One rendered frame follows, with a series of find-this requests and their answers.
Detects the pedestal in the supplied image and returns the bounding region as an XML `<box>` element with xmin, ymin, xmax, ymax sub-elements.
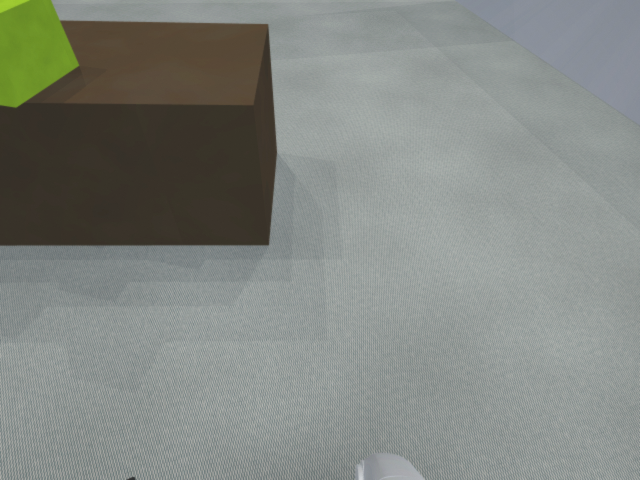
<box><xmin>0</xmin><ymin>20</ymin><xmax>277</xmax><ymax>246</ymax></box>

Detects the carton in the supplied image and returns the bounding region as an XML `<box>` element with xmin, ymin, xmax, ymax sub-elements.
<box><xmin>0</xmin><ymin>0</ymin><xmax>79</xmax><ymax>108</ymax></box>

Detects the robot right thigh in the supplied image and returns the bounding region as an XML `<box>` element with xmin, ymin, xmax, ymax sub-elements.
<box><xmin>355</xmin><ymin>453</ymin><xmax>424</xmax><ymax>480</ymax></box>

